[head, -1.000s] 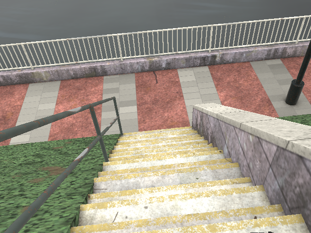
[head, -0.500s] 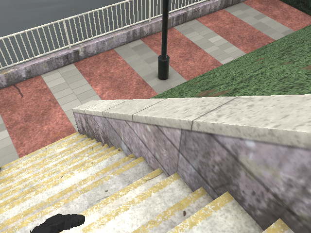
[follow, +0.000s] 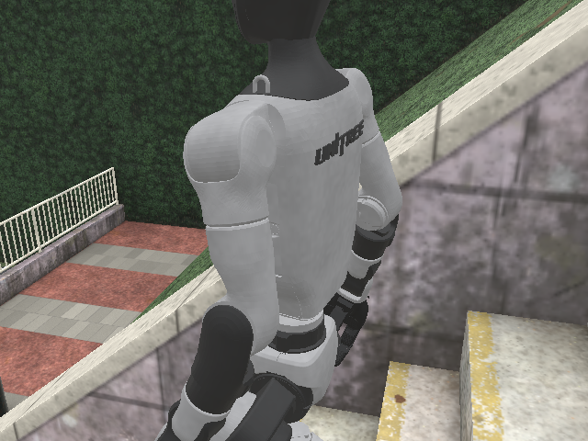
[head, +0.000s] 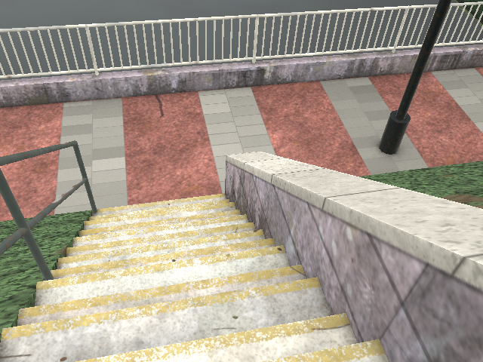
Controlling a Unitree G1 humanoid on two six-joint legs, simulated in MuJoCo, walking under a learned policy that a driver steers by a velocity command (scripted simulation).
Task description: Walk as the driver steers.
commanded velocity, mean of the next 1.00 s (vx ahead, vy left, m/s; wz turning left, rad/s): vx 1.00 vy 0.00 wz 0.28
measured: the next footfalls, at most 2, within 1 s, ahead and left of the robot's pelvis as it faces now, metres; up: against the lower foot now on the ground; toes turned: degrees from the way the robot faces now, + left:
right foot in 0.40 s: +0.33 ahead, -0.17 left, -0.22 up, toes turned +26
left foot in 0.78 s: +0.51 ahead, +0.12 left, -0.40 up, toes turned +22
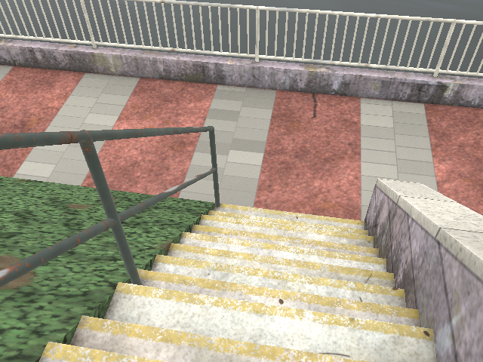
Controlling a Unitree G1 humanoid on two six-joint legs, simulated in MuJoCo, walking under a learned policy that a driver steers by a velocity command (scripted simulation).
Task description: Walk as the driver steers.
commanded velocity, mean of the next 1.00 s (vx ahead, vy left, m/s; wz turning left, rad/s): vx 1.00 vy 0.00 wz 0.15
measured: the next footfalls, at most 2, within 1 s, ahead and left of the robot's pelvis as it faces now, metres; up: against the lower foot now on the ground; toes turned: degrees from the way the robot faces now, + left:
right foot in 0.20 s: +0.18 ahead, -0.12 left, -0.20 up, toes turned -12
left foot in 0.54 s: +0.48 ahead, -0.07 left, -0.40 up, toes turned -14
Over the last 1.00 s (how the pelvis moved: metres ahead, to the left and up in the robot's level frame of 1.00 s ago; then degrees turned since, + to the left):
0.55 0.02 -0.43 14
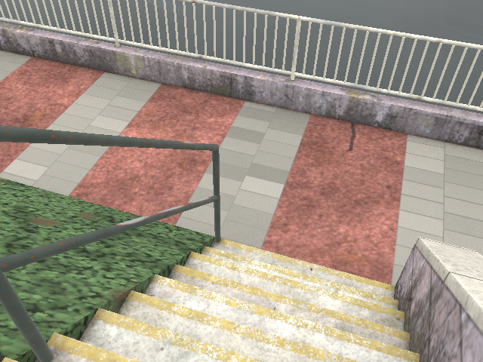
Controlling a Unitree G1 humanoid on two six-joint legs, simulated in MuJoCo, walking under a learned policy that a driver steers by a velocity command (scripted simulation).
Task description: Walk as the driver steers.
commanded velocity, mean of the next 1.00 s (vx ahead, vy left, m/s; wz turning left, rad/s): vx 0.69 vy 0.00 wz -0.04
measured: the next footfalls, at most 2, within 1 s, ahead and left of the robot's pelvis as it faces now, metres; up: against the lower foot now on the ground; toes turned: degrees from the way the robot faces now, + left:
left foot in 0.30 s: +0.31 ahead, +0.09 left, -0.25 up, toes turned +19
right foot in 0.62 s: +0.50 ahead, -0.07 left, -0.43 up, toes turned +19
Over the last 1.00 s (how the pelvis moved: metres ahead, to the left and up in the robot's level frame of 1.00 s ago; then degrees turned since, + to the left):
0.65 -0.19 -0.52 10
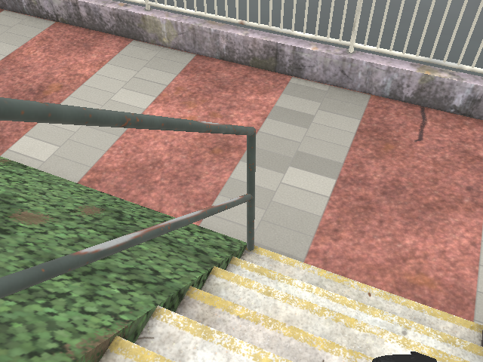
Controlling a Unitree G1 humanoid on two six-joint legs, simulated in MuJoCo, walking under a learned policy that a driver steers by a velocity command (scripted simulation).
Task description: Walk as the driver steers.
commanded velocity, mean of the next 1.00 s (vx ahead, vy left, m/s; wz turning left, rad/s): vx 0.03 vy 0.00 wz -0.32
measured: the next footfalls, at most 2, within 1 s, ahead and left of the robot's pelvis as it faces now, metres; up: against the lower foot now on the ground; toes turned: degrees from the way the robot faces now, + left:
left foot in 0.10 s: +0.17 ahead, +0.15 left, -0.22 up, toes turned +3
right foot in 0.46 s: +0.14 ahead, -0.15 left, -0.22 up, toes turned -34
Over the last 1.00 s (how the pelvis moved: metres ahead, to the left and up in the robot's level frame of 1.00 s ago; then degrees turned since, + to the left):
0.61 0.01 -0.52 -7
